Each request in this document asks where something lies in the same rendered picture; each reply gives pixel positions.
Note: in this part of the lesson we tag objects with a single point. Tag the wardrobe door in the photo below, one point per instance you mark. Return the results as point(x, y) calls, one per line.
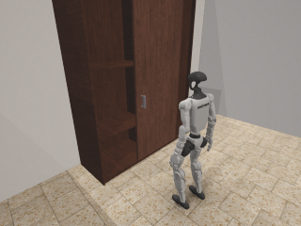
point(185, 37)
point(157, 36)

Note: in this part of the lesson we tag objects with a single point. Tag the robot right forearm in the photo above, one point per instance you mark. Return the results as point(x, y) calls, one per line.
point(210, 128)

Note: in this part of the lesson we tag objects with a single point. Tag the robot left forearm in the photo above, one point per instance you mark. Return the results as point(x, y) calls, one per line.
point(180, 142)

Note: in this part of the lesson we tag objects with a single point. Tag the robot right hand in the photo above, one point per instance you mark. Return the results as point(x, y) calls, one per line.
point(210, 141)

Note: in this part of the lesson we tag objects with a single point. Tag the robot thigh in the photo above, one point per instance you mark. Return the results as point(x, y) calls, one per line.
point(194, 154)
point(185, 151)

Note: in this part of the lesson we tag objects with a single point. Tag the robot left hand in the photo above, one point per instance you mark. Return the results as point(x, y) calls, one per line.
point(176, 160)

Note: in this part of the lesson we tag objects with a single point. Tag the right robot upper arm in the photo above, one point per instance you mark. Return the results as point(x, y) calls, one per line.
point(212, 115)

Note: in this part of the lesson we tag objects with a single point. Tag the right robot thigh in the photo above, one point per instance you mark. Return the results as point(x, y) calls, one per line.
point(194, 154)

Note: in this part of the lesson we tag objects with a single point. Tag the left robot upper arm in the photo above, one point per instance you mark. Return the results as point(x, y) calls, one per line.
point(185, 107)

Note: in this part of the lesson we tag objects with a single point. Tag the handle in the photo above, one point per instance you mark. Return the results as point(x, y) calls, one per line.
point(144, 101)

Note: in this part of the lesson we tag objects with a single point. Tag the left robot thigh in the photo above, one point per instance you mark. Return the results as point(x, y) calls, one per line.
point(185, 151)

